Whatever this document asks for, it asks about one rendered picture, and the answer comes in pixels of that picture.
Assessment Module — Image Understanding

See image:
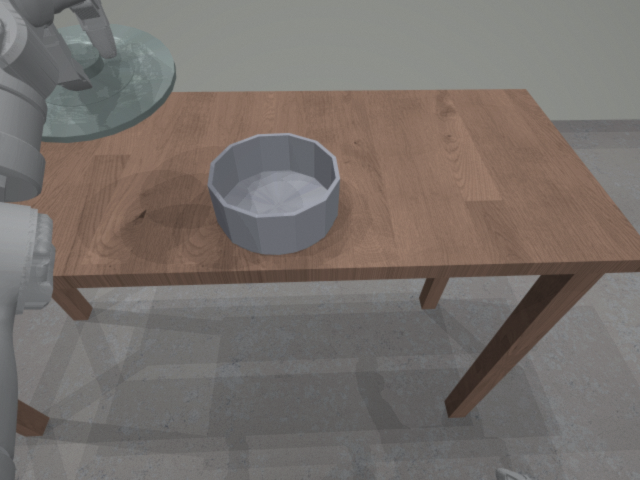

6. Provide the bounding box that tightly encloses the left robot hand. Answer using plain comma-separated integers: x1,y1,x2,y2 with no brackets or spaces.
43,0,117,91

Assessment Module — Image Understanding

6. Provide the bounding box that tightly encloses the lid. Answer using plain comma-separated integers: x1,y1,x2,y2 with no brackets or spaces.
41,24,176,143

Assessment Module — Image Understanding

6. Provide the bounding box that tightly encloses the knob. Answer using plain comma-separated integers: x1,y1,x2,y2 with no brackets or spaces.
67,43,104,79

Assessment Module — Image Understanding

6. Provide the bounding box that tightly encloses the left robot forearm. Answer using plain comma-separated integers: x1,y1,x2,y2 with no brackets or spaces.
0,0,59,203

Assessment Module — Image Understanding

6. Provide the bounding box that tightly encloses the table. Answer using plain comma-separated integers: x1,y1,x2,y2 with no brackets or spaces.
5,89,640,437

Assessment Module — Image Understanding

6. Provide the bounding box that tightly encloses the robot left upper arm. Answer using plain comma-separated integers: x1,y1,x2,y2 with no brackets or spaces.
0,202,56,480

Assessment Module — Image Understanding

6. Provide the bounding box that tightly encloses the pot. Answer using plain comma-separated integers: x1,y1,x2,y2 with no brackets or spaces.
207,133,340,255

